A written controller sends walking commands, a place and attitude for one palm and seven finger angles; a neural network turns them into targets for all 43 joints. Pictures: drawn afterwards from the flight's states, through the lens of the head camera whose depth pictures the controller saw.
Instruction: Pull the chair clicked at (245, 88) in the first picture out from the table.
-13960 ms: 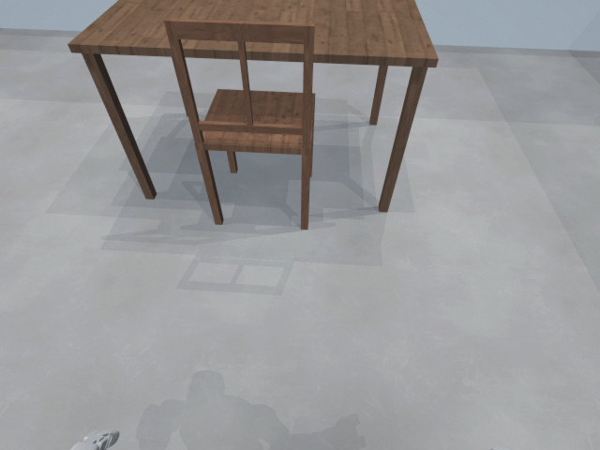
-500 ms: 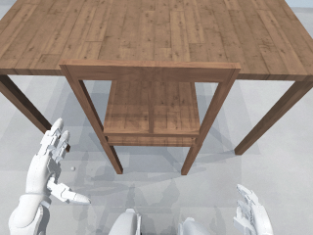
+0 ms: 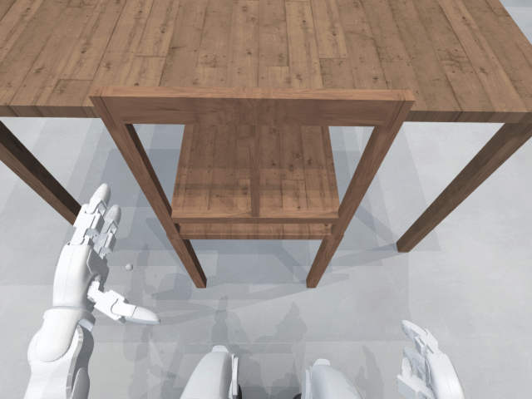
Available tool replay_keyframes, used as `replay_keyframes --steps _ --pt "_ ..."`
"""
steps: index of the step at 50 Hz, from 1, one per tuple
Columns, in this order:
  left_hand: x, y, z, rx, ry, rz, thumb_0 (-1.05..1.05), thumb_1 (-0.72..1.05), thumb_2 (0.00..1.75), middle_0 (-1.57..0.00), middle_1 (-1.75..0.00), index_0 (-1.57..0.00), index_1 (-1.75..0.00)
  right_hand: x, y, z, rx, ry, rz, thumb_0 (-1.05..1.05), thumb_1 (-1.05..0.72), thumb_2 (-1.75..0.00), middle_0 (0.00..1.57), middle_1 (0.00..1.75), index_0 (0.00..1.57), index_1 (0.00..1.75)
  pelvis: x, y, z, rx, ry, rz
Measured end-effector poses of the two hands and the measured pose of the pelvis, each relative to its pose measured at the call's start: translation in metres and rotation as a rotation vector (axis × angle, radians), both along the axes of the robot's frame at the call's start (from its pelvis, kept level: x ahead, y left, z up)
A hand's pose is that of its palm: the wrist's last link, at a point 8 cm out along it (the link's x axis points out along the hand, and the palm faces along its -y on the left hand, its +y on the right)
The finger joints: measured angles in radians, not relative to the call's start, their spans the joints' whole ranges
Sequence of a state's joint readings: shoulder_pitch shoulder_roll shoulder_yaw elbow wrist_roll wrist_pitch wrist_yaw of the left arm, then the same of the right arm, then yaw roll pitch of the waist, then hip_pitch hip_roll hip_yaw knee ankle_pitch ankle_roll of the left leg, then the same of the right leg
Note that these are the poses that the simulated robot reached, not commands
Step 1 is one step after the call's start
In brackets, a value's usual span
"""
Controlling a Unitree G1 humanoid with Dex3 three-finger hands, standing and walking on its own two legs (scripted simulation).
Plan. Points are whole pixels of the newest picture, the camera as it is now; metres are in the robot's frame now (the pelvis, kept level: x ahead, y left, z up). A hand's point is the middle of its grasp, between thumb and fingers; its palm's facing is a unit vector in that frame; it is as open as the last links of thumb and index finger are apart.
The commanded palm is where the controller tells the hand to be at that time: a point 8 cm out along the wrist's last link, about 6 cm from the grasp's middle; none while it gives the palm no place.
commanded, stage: aim the fingers beside a spindle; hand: left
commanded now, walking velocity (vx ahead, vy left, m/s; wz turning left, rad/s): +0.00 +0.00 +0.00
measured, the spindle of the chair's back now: (255, 176) +0.48 +0.04 -0.01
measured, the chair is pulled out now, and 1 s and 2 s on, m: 0.00 0.00 0.00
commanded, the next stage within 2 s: push the fingers through the gap in 1.24 s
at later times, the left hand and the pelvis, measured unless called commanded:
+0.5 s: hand (137, 254) +0.31 +0.21 +0.01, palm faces +0.04 -1.00 -0.07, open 16.9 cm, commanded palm +0.30 +0.25 +0.01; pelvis +0.00 +0.00 -0.01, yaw +0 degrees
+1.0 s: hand (138, 252) +0.32 +0.21 +0.00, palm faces +0.04 -1.00 -0.07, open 16.9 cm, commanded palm +0.30 +0.25 +0.00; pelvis -0.01 +0.00 -0.02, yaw -1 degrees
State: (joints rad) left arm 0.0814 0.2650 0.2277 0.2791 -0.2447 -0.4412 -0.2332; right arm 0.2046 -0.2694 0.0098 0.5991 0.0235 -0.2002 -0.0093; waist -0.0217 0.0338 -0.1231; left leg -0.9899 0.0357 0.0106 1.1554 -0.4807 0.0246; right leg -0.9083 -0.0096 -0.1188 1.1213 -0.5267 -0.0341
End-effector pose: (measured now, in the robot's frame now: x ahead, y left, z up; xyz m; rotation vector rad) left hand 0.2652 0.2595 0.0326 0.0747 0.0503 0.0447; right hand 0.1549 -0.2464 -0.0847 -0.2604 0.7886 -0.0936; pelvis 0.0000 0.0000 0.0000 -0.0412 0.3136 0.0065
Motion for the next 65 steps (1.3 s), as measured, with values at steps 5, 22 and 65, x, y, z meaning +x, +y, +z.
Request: replay_keyframes --steps 5,22,65 --pt "0.009 0.0 -0.007 -0.007 0.007 -0.003 -0.01 -0.49 0.3 -0.06 -0.08 -0.07 -0.08 0.0 0.001 -0.004 -0.004 0.011 0.003 0.02 -0.9 -0.89 0.2 0.3 0.2 0.3 -0.002 0.001 -0.003 -0.003 0.009 0.0" --pt "0.023 0.001 -0.016 -0.005 -0.004 0.002 -0.01 -0.49 0.3 -0.07 -0.08 -0.07 -0.08 -0.008 -0.001 -0.014 -0.009 0.055 -0.006 0.02 -0.9 -0.89 0.2 0.3 0.2 0.3 -0.003 0.003 -0.01 -0.003 0.032 -0.008" --pt "0.033 0.008 -0.03 -0.009 -0.008 0.006 -0.01 -0.49 0.3 -0.06 -0.08 -0.07 -0.08 -0.009 0.003 -0.025 -0.018 0.087 -0.008 0.01 -0.9 -0.89 0.2 0.3 0.2 0.3 -0.005 0.008 -0.019 -0.013 0.059 -0.009"
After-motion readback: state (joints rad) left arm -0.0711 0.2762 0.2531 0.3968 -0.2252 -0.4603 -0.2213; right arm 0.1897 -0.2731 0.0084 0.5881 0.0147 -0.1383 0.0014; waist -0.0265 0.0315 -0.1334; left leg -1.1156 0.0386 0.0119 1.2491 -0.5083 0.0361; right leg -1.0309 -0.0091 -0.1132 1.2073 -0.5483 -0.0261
